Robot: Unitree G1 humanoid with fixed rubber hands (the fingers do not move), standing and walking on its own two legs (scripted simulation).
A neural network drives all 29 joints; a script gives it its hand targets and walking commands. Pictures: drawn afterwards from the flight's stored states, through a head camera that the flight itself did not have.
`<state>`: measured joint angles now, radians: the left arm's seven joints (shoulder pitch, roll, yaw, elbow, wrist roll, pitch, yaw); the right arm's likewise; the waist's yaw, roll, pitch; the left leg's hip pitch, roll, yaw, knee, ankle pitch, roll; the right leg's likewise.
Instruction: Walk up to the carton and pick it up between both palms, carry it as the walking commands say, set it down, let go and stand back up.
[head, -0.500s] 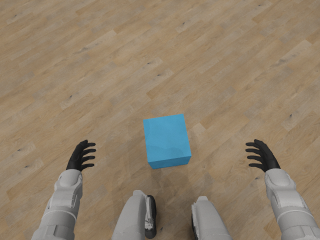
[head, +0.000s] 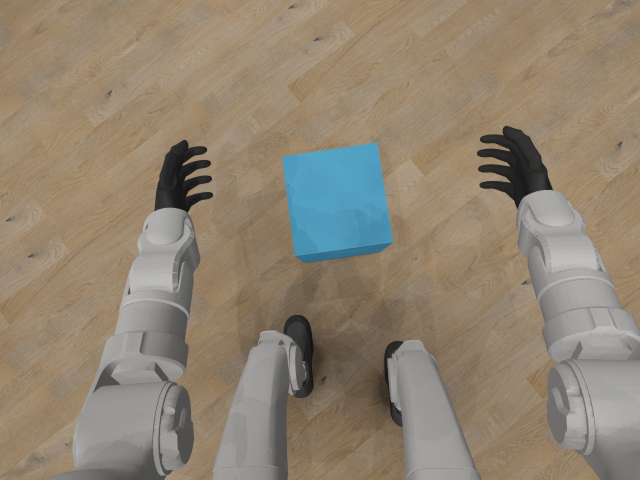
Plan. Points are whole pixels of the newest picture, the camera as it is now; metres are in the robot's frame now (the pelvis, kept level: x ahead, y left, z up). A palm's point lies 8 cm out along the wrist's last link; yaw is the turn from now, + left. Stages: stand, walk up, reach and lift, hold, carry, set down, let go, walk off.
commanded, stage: reach and lift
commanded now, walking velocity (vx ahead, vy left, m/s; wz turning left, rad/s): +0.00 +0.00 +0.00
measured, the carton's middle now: (336, 210) +0.50 +0.02 -0.55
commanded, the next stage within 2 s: none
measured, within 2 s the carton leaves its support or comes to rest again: neither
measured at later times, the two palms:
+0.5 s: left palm (199, 180) +0.47 +0.20 -0.16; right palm (485, 157) +0.49 -0.19 -0.17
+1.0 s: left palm (257, 208) +0.46 +0.16 -0.34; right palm (447, 185) +0.50 -0.18 -0.34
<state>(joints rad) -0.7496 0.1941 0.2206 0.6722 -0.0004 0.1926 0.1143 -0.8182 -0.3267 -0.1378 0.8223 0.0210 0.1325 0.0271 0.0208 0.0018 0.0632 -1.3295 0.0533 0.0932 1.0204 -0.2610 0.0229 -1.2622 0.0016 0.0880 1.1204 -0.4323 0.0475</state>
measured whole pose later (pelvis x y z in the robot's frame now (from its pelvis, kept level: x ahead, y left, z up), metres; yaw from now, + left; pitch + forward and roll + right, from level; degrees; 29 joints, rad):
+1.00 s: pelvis -0.07 -0.02 -0.18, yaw +3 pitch +32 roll +3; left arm -1.35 0.21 0.24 0.64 -0.07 0.30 0.24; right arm -1.42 -0.44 -0.10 0.75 0.20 0.26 -0.11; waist 0.00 0.00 0.53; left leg -1.89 0.05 0.07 1.68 -0.34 0.03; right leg -1.81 0.01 0.09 1.85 -0.60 0.04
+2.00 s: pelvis -0.07 -0.02 -0.29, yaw +5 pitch +33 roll +4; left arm -1.64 0.31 0.19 1.21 -0.13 0.08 0.18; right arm -1.54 -0.43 0.00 1.13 0.23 0.08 -0.10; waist -0.01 0.00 0.52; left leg -2.25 0.05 0.05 2.03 -0.36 0.01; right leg -2.15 0.01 0.09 2.24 -0.66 0.03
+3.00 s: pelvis -0.07 -0.02 -0.30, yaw +5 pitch +32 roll +3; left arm -1.64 0.32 0.18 1.22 -0.18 0.10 0.18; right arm -1.56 -0.35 0.00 1.14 0.21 0.12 -0.05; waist -0.02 0.01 0.52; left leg -2.26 0.05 0.04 2.06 -0.36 0.01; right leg -2.16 0.01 0.09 2.27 -0.68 0.04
